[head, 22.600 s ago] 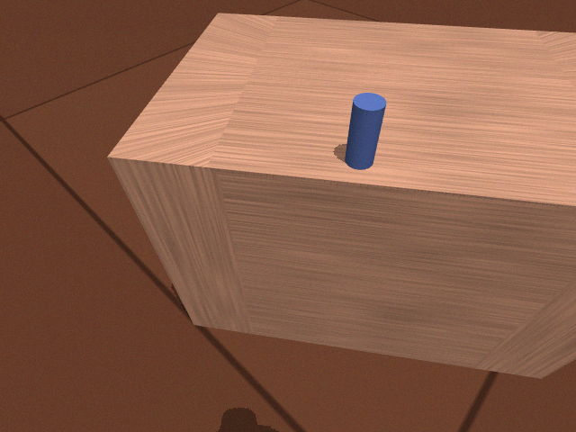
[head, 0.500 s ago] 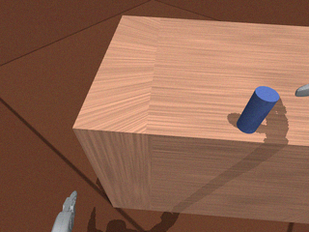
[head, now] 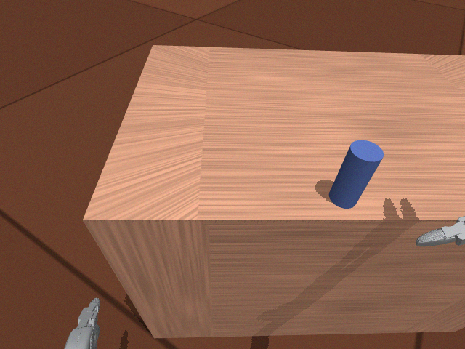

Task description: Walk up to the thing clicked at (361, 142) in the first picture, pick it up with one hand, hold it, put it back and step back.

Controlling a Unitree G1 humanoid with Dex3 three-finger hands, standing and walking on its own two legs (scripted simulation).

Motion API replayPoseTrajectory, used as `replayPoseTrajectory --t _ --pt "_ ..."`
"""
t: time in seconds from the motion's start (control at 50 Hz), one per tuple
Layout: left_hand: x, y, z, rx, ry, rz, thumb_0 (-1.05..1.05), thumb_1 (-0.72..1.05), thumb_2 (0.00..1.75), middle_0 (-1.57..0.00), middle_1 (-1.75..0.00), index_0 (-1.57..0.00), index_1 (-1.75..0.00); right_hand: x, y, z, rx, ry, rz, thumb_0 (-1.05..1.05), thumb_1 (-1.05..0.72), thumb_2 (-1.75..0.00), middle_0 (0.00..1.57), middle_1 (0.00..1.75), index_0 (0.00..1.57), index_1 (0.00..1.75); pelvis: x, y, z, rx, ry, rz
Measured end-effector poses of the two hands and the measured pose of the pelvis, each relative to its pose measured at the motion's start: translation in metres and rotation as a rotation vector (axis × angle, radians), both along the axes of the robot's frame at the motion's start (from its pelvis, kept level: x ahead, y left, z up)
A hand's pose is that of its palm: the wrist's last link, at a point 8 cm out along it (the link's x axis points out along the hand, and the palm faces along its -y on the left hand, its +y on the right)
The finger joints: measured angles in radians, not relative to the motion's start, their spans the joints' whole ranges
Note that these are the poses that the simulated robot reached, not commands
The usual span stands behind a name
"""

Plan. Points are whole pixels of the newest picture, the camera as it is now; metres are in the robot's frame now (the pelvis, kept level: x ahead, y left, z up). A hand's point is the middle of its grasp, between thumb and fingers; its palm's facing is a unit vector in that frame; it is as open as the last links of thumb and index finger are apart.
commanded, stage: sink last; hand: right
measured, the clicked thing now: (353, 176) +0.39 -0.22 +0.09
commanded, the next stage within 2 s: home in 0.62 s
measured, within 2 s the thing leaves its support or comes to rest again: neither
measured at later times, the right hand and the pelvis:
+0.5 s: hand out of the picture +0.16 -0.23 +0.21, palm faces +0.46 +0.77 -0.44, open 17.3 cm; pelvis -0.02 +0.02 +0.00, yaw -2 degrees
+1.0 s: hand (420, 298) +0.16 -0.22 +0.11, palm faces +0.33 +0.88 -0.34, open 17.5 cm; pelvis -0.02 +0.02 +0.01, yaw -1 degrees
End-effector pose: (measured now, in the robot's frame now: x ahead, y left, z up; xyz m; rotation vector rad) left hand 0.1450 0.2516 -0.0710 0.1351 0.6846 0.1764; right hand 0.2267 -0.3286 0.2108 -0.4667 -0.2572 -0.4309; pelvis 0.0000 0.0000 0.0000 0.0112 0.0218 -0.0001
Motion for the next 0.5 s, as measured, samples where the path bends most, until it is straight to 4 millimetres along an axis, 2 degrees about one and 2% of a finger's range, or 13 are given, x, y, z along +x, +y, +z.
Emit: replayPoseTrajectory --t 0.16,0.26,0.36,0.5 --pt "-0.003 0.002 -0.003 0.002 0.030 -0.002 -0.01 -0.49 0.04 -0.06 -0.06 -0.07 -0.05 -0.066 0.039 -0.003 -0.044 -0.016 0.035 -0.02 0.51 -0.05 0.07 0.05 0.06 0.05 -0.005 0.007 0.001 -0.008 -0.038 -0.014" --pt "0.004 0.000 0.000 -0.005 -0.011 -0.011 -0.01 -0.48 0.04 -0.06 -0.06 -0.07 -0.05 -0.096 0.061 0.000 -0.054 -0.033 0.063 -0.02 0.51 -0.05 0.07 0.06 0.06 0.06 -0.009 0.011 0.001 -0.013 -0.060 -0.028" --pt "0.005 0.007 0.001 -0.005 -0.047 0.008 -0.01 -0.47 0.03 -0.06 -0.06 -0.08 -0.05 -0.108 0.068 0.007 -0.079 -0.068 0.067 -0.02 0.51 -0.05 0.07 0.06 0.07 0.06 -0.015 0.015 0.001 -0.020 -0.079 -0.036" --pt "-0.013 0.019 -0.008 -0.001 -0.001 0.028 -0.01 -0.48 0.04 -0.06 -0.06 -0.07 -0.05 -0.110 0.062 0.013 -0.130 -0.096 0.047 -0.01 0.52 -0.05 0.06 0.06 0.07 0.06 -0.021 0.021 0.002 -0.023 -0.086 -0.033"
